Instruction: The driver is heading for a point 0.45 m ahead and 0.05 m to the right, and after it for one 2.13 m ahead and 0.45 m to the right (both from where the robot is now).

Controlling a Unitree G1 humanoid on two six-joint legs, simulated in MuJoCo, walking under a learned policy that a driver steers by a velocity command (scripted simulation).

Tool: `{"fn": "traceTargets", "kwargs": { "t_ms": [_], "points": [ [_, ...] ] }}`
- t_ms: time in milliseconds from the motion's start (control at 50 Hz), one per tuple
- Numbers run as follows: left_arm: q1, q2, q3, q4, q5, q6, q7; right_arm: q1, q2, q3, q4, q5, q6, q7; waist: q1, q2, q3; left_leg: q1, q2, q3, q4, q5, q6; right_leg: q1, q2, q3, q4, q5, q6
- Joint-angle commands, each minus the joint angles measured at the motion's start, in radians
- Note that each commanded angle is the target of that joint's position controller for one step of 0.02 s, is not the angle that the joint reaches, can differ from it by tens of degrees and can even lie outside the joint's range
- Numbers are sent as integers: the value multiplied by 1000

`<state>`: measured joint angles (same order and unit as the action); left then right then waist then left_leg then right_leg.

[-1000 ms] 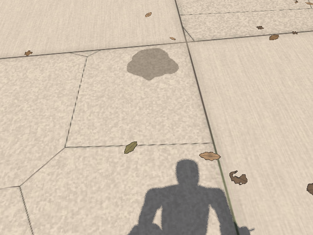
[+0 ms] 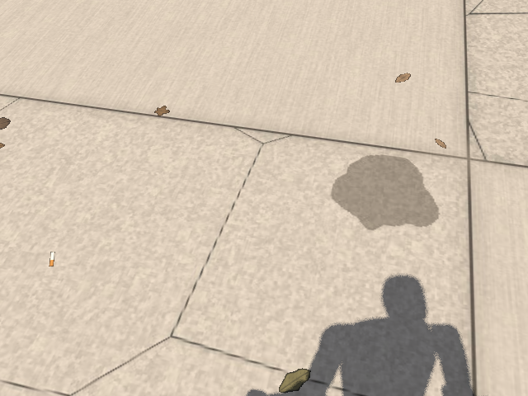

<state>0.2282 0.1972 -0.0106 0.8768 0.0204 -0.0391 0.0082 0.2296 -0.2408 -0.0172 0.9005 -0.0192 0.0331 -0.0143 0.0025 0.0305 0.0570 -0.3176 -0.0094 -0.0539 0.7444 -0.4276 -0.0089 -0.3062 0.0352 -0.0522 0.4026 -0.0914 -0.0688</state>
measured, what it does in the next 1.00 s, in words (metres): walks ahead: left foot, then right foot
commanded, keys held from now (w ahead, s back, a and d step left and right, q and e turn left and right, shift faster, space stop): w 0.70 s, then e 0.30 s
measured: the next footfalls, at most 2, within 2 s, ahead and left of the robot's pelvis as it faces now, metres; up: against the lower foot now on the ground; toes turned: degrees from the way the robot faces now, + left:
left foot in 0.10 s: +0.03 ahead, +0.11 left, +0.00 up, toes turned -1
right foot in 0.50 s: +0.22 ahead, -0.13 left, +0.00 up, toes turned -4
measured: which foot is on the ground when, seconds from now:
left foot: up 0.00-0.08, down 0.10-0.50, up 0.52-0.92, down 0.94-1.00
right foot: down 0.00-0.12, up 0.14-0.48, down 0.50-0.94, up 0.96-1.00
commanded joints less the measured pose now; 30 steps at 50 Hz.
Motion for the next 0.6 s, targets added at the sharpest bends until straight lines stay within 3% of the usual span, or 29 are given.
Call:
{"fn": "traceTargets", "kwargs": {
  "t_ms": [20,60,100,120,140,160,180,200,240,300,400,440,480,500,520,540,560,580,600],
  "points": [
    [25,204,59,-23,-6,18,-1,142,-75,-12,16,-11,6,-1,-23,-201,-124,134,-27,92,-75,33,14,-17,-221,248,-215,-366,-112],
    [8,213,73,-22,-17,45,-2,166,-74,-11,32,-17,-11,8,-49,-181,-67,202,-35,128,-147,33,54,-132,-229,284,-259,-610,-91],
    [-37,172,72,-31,-24,55,-1,223,-54,-4,58,-20,-29,8,-88,-116,7,276,-14,81,-301,-16,115,-246,-192,255,-206,-665,-47],
    [-83,116,62,-56,-26,51,-5,286,-85,-7,78,-27,-41,-1,-110,35,32,313,121,-121,-478,-182,164,-337,-126,179,-13,-602,-15],
    [-149,70,52,-98,-35,41,-12,315,-177,-35,95,-1,-47,-4,-123,256,87,254,330,-482,-699,-458,239,-439,28,-3,236,-398,35],
    [-151,130,66,-92,-2,33,-16,229,-170,-39,85,-8,-54,-10,-73,157,160,169,364,-504,-737,-386,247,-419,-27,65,362,-266,27],
    [-89,133,73,-66,3,25,-27,160,-146,-35,67,-1,-65,-11,-18,103,121,164,321,-435,-727,-295,224,-384,-37,85,396,-206,27],
    [-39,137,77,-40,7,18,-35,129,-141,-38,61,3,-76,-8,8,85,86,191,280,-356,-715,-192,202,-355,-42,77,419,-177,34],
    [-28,130,80,-18,19,11,-45,137,-116,-35,69,11,-97,-5,7,77,37,236,219,-229,-688,-29,189,-327,-50,38,462,-138,50],
    [-124,98,71,-47,11,10,-46,218,-93,-35,106,7,-109,-4,-35,88,41,276,205,-170,-671,68,198,-339,-67,10,392,-107,73],
    [-234,96,62,-92,5,2,-43,281,-127,-48,134,-7,-114,-2,-84,108,51,285,234,-147,-612,180,219,-251,-69,-19,214,-167,61],
    [-208,107,65,-94,2,-3,-39,266,-142,-55,135,-8,-113,2,-64,112,47,253,246,-140,-564,255,212,-153,-54,-36,154,-191,39],
    [-60,112,74,-45,1,-14,-27,223,-147,-58,132,3,-110,5,16,70,15,161,215,-90,-434,388,176,96,-12,-59,34,-119,16],
    [90,156,93,6,7,-28,-14,214,-122,-50,128,5,-113,8,75,-3,-67,75,155,-24,-249,470,146,320,-38,-5,11,-131,-6],
    [269,267,121,32,25,-38,-1,187,-50,-28,79,26,-119,15,149,-198,-195,-153,50,83,84,302,87,569,-296,334,-88,-367,-86],
    [331,337,136,61,13,-31,-5,185,-51,-32,57,9,-121,13,136,-314,-193,-352,-48,93,299,-107,84,583,-452,671,-226,-450,-157],
    [234,262,117,48,4,-25,-9,146,-106,-51,61,-10,-113,14,80,-167,-91,-385,33,11,409,-53,109,463,-425,608,-210,-487,-162],
    [131,190,99,21,1,-27,-17,124,-86,-49,62,-6,-116,27,41,-103,-21,-372,71,4,407,50,115,349,-376,502,-225,-427,-146],
    [74,152,88,9,0,-32,-20,113,-64,-46,63,-3,-116,35,13,-96,6,-339,95,13,371,113,111,277,-325,404,-253,-336,-124]
  ]
}}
